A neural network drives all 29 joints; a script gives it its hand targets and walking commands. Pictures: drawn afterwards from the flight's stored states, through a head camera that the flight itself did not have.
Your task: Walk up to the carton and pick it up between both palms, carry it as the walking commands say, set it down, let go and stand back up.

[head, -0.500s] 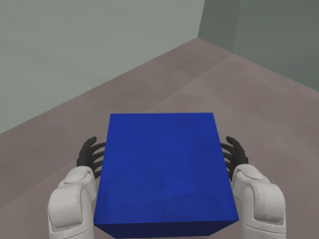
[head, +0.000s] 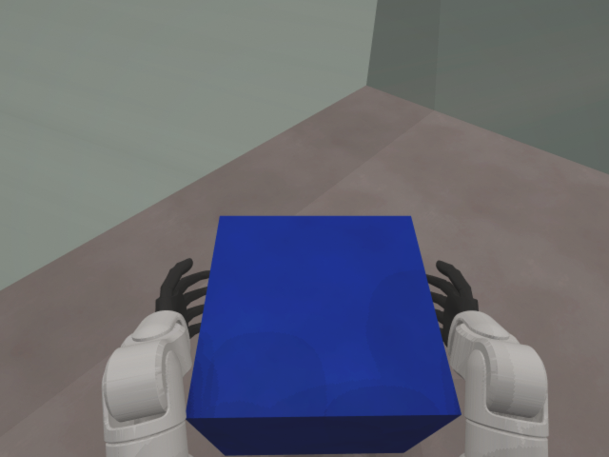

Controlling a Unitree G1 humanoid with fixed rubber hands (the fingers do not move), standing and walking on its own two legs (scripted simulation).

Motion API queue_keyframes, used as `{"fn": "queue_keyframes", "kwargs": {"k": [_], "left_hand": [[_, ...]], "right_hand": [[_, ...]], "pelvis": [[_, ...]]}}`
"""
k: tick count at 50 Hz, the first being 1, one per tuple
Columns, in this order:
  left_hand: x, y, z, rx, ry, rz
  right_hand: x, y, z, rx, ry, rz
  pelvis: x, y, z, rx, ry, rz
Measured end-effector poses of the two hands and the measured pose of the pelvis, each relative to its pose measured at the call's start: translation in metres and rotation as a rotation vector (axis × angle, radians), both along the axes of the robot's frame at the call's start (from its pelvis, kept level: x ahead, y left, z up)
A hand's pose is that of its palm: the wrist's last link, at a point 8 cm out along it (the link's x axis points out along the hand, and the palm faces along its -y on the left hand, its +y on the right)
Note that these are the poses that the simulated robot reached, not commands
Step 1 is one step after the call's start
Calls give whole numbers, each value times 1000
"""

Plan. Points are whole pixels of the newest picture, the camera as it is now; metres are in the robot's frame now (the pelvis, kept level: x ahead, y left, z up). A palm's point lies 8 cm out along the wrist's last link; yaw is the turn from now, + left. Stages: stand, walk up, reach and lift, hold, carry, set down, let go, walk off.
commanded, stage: carry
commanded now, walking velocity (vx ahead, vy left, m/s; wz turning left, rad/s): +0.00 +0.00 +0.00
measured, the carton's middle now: (315, 339) +0.27 +0.00 +0.02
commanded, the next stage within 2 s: none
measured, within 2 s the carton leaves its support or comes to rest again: neither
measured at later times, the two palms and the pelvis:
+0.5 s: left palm (157, 324) +0.25 +0.19 +0.08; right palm (438, 324) +0.25 -0.15 +0.08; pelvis +0.00 +0.02 -0.01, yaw +1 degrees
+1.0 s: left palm (135, 325) +0.25 +0.22 +0.08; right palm (414, 319) +0.26 -0.12 +0.08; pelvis +0.00 +0.04 +0.00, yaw +1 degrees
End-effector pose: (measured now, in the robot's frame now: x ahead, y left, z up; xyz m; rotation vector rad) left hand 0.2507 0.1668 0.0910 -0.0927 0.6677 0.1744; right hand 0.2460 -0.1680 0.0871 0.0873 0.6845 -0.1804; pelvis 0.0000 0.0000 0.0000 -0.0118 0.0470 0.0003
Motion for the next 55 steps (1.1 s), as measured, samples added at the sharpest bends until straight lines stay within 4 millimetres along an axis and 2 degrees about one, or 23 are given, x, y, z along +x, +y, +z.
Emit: {"fn": "queue_keyframes", "kwargs": {"k": [6,20,31,38,44,55], "left_hand": [[-3,7,-1,-6,1,21],[3,11,0,-1,-20,6],[1,41,-15,-11,4,23],[-4,54,-11,-9,0,45],[-2,55,-11,-8,0,41],[8,43,-12,6,-13,13]], "right_hand": [[3,7,0,-3,2,17],[4,11,-2,5,-19,2],[6,41,-14,-2,7,16],[9,55,-11,0,3,38],[11,55,-10,-9,3,38],[14,43,-11,-14,-9,21]], "pelvis": [[-2,2,1,-1,2,3],[1,10,-2,6,11,8],[2,36,-10,11,19,14],[1,43,-7,3,18,18],[1,44,-4,0,13,18],[2,38,-1,0,11,12]]}}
